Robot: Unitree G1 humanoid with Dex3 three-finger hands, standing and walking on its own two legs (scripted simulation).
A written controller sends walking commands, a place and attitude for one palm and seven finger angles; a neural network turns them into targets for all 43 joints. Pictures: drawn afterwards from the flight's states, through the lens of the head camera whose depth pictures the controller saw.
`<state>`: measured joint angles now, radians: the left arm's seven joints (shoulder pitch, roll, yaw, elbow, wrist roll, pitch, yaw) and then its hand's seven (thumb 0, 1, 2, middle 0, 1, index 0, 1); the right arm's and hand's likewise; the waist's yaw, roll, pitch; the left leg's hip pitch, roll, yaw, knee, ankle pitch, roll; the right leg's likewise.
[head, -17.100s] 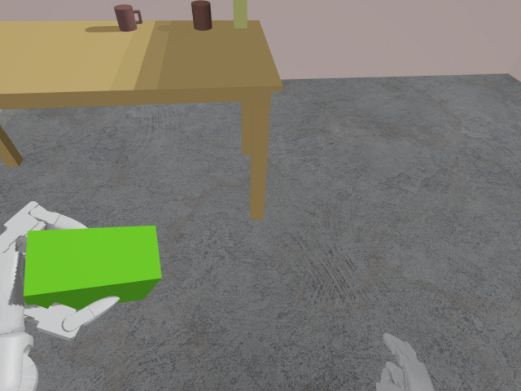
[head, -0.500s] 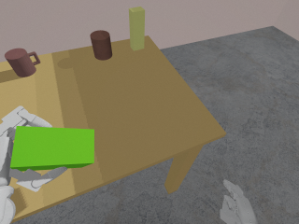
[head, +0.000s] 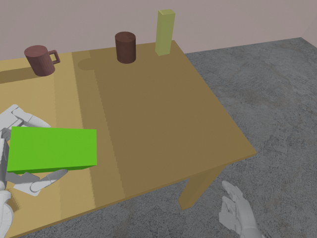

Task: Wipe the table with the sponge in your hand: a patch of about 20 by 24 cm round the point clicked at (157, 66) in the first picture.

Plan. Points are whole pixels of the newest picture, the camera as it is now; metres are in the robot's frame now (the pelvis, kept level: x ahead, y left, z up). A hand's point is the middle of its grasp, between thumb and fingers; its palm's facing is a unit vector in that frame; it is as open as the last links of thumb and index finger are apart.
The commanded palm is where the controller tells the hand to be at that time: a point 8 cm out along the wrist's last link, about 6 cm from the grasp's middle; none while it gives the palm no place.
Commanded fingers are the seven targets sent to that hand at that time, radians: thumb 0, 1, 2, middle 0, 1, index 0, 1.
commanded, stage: look again from close up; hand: left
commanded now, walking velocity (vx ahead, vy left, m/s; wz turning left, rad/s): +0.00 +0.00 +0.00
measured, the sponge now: (66, 151) +0.24 +0.21 +0.13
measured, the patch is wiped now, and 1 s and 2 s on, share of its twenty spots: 0.00 0.00 0.00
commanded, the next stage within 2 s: shuffle to correct the standing spot in 0.40 s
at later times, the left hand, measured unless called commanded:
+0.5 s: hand (50, 151) +0.23 +0.23 +0.16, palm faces +0.34 -0.85 -0.41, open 10.6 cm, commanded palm +0.16 +0.26 +0.17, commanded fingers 0.00 0.10 1.30 -1.20 -1.60 -1.20 -1.60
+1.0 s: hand (79, 149) +0.24 +0.18 +0.16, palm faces +0.31 -0.86 -0.40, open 10.6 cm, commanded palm +0.17 +0.22 +0.17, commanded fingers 0.00 0.10 1.30 -1.20 -1.60 -1.20 -1.60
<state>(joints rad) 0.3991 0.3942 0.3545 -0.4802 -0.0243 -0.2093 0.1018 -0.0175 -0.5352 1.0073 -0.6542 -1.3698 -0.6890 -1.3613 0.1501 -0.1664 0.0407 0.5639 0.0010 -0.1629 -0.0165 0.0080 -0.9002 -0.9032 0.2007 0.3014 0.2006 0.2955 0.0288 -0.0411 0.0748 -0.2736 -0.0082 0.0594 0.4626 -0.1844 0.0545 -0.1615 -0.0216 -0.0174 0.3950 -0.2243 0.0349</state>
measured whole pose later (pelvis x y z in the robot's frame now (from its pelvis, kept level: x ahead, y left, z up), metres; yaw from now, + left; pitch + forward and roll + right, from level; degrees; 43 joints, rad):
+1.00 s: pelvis +0.01 -0.06 +0.00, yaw +0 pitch +1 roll -1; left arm 0.44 0.40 0.35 -0.51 -0.07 -0.14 0.09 -0.02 -0.53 1.01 -0.65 -1.37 -0.69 -1.36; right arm 0.18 -0.19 0.01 0.55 0.01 -0.10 -0.02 0.01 -0.90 -0.90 0.20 0.30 0.20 0.30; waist 0.01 -0.01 0.06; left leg -0.28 0.08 0.03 0.47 -0.20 -0.03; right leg -0.17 0.07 -0.04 0.40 -0.24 -0.05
